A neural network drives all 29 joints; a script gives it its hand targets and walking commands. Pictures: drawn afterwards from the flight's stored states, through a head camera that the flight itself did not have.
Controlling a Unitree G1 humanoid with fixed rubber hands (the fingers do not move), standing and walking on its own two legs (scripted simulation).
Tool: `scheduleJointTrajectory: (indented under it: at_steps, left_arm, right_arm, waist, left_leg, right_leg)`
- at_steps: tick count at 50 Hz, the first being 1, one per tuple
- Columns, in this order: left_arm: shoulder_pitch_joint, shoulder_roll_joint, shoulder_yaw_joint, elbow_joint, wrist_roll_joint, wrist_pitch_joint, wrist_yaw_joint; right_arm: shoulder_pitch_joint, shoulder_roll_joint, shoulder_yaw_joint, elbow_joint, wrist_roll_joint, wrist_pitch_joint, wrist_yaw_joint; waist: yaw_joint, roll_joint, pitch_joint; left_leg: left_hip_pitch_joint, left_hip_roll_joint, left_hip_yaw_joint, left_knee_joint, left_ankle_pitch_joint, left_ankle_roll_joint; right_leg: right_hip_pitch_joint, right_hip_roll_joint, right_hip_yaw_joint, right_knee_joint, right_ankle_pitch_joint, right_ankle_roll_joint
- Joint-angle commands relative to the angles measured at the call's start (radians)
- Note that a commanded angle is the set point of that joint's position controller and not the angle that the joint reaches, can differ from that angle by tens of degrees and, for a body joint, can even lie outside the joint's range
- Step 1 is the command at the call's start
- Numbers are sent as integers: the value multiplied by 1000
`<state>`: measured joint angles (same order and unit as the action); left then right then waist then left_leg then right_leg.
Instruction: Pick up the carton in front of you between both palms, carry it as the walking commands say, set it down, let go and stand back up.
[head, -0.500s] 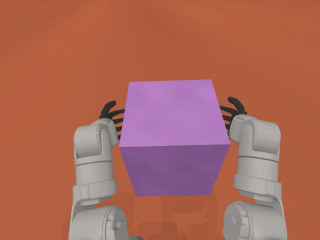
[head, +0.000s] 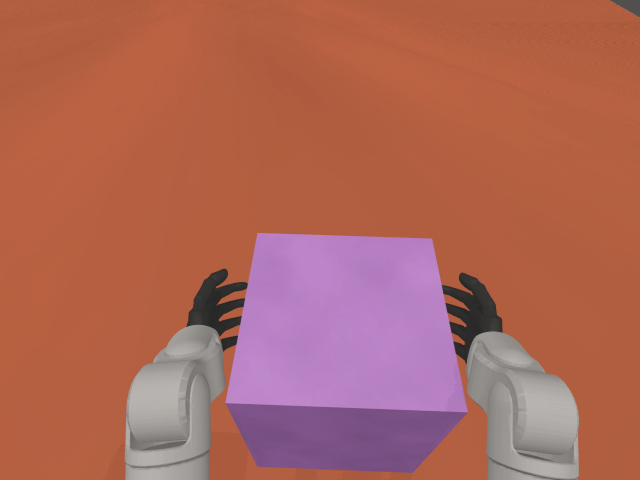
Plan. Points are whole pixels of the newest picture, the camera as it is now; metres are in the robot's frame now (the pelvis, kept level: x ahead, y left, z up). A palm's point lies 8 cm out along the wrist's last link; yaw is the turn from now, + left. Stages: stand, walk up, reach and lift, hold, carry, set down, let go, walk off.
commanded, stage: carry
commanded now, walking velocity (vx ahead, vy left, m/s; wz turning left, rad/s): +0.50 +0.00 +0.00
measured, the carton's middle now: (339, 359) +0.27 +0.00 +0.00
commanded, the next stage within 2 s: none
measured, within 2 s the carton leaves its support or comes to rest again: neither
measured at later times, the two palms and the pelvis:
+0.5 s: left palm (267, 181) +0.51 +0.11 +0.09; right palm (457, 179) +0.54 -0.19 +0.08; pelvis +0.29 -0.05 +0.00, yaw +3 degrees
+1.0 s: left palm (261, 87) +0.84 +0.16 +0.07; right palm (403, 90) +0.83 -0.14 +0.08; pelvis +0.61 +0.02 +0.00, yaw +0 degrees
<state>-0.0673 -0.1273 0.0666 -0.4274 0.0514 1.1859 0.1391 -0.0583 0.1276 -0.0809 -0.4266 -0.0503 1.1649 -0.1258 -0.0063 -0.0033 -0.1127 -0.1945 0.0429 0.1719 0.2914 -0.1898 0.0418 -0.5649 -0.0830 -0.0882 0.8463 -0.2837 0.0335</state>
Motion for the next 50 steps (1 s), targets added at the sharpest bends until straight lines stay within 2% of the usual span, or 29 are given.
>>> scheduleJointTrajectory:
  at_steps: [1,6,8,10,11,12,13,14,15,16,17,18,20,23,27,31,34,35,36,37,38,39,40,41,42,43,44,47,50]
  left_arm:
    - [-420,-927,-681,-218,-294,-28,-115]
    - [-355,-755,-635,-219,-270,32,-94]
    - [-349,-696,-607,-203,-262,53,-85]
    - [-320,-652,-572,-165,-255,70,-76]
    - [-309,-637,-557,-147,-250,76,-72]
    - [-312,-612,-540,-128,-242,78,-68]
    - [-307,-635,-543,-109,-250,75,-68]
    - [-313,-672,-550,-122,-259,71,-76]
    - [-331,-726,-568,-125,-269,62,-88]
    - [-363,-773,-585,-134,-277,50,-100]
    - [-402,-809,-604,-144,-287,38,-113]
    - [-428,-837,-624,-152,-299,25,-124]
    - [-439,-859,-649,-160,-313,4,-141]
    - [-425,-852,-665,-171,-322,-12,-151]
    - [-372,-801,-657,-197,-314,-10,-139]
    - [-317,-734,-624,-186,-283,13,-116]
    - [-303,-693,-609,-176,-266,30,-99]
    - [-306,-686,-609,-176,-264,34,-95]
    - [-308,-682,-612,-179,-264,38,-91]
    - [-310,-672,-615,-182,-263,42,-87]
    - [-315,-677,-627,-207,-272,46,-85]
    - [-330,-683,-645,-220,-280,46,-89]
    - [-348,-729,-665,-210,-287,37,-97]
    - [-353,-780,-674,-200,-289,26,-108]
    - [-361,-830,-678,-186,-288,12,-119]
    - [-367,-866,-686,-180,-287,-2,-128]
    - [-368,-889,-692,-178,-283,-16,-133]
    - [-336,-910,-703,-184,-265,-45,-134]
    - [-308,-882,-699,-202,-254,-52,-125]
  right_arm:
    - [-394,895,647,-199,305,-4,134]
    - [-348,726,629,-201,292,50,114]
    - [-353,676,619,-191,283,71,102]
    - [-362,640,613,-179,279,91,88]
    - [-355,617,609,-165,277,100,80]
    - [-363,610,616,-176,281,110,73]
    - [-382,612,623,-186,285,114,72]
    - [-396,658,638,-175,294,110,76]
    - [-403,707,642,-165,295,101,85]
    - [-410,761,649,-150,297,89,96]
    - [-417,806,653,-135,295,74,105]
    - [-420,837,656,-130,287,60,111]
    - [-408,869,658,-120,265,34,115]
    - [-383,873,660,-122,248,12,110]
    - [-348,829,661,-161,250,13,97]
    - [-330,755,653,-182,260,41,88]
    - [-319,700,637,-179,265,60,85]
    - [-311,690,630,-172,265,63,84]
    - [-299,682,621,-161,263,65,83]
    - [-269,679,608,-144,261,67,83]
    - [-280,662,595,-136,257,60,84]
    - [-257,697,602,-119,263,53,87]
    - [-272,734,605,-148,274,46,96]
    - [-285,786,622,-156,282,35,107]
    - [-316,827,639,-167,287,22,117]
    - [-342,860,655,-176,292,9,127]
    - [-356,882,669,-180,298,-3,135]
    - [-339,883,690,-193,309,-26,154]
    - [-315,842,697,-210,311,-31,156]
  waist:
    - [-7,161,-231]
    - [-12,169,-115]
    - [-10,162,-83]
    - [12,110,-115]
    - [25,36,-161]
    - [34,-208,-243]
    - [33,-347,-260]
    - [27,-267,-251]
    - [26,-176,-248]
    - [23,-86,-235]
    - [17,-53,-222]
    - [14,-70,-219]
    - [12,-109,-204]
    - [15,-106,-176]
    - [20,-104,-139]
    - [26,-123,-73]
    - [29,-149,-54]
    - [21,-144,-76]
    - [9,-113,-122]
    - [-16,-53,-202]
    - [-27,203,-317]
    - [-20,356,-314]
    - [-14,257,-290]
    - [-14,166,-297]
    - [-10,84,-269]
    - [-5,66,-252]
    - [-3,89,-247]
    - [-3,135,-212]
    - [-5,126,-163]
  left_leg:
    - [255,213,-139,-114,239,75]
    - [185,208,-85,-117,224,48]
    - [166,213,-70,-73,205,37]
    - [72,158,5,139,305,3]
    - [-50,124,34,345,241,-30]
    - [-301,20,18,658,31,-86]
    - [-493,-48,-47,842,-282,-80]
    - [-532,15,-137,950,-290,-48]
    - [-527,55,-155,978,-248,-27]
    - [-497,95,-173,939,-179,-21]
    - [-453,124,-188,867,-114,-23]
    - [-420,116,-163,818,-64,-29]
    - [-410,109,-123,713,-18,-44]
    - [-453,107,-89,530,47,-66]
    - [-454,85,-46,350,161,-65]
    - [-435,62,-2,234,189,-56]
    - [-349,43,42,173,138,-32]
    - [-252,15,79,147,101,-22]
    - [-95,-27,119,125,59,-15]
    - [153,33,22,134,6,0]
    - [429,310,-427,57,-134,128]
    - [496,401,-689,-80,-29,186]
    - [467,391,-589,-56,99,176]
    - [416,363,-498,-28,152,158]
    - [324,343,-408,-38,143,117]
    - [233,321,-329,-74,67,82]
    - [190,298,-272,-106,14,66]
    - [174,275,-184,-169,-42,76]
    - [212,245,-124,-181,43,84]
  right_leg:
    - [-50,-4,-40,-173,122,8]
    - [56,11,-91,-337,278,-23]
    - [125,14,-117,-368,249,-38]
    - [352,69,-177,-394,122,-49]
    - [526,-1,-73,-405,55,-58]
    - [717,-268,380,-532,-143,-168]
    - [799,-363,623,-653,-86,-243]
    - [754,-355,560,-638,27,-238]
    - [685,-321,467,-621,69,-218]
    - [599,-299,383,-636,43,-191]
    - [519,-272,302,-674,-32,-158]
    - [474,-249,233,-697,-72,-139]
    - [448,-227,150,-734,-88,-139]
    - [487,-226,108,-767,-48,-166]
    - [554,-193,33,-755,65,-154]
    - [605,-177,-23,-711,217,-146]
    - [632,-182,-43,-632,341,-128]
    - [615,-169,-71,-544,432,-115]
    - [567,-131,-127,-394,521,-92]
    - [418,-103,-147,-192,457,-58]
    - [107,-4,-129,139,234,4]
    - [-113,94,-51,330,-169,9]
    - [-167,32,49,429,-190,-17]
    - [-171,-9,71,445,-156,-38]
    - [-142,-49,86,384,-90,-47]
    - [-92,-72,92,298,-25,-49]
    - [-57,-65,65,249,17,-47]
    - [-65,-60,17,94,88,-24]
    - [-103,-54,-23,-89,174,-5]
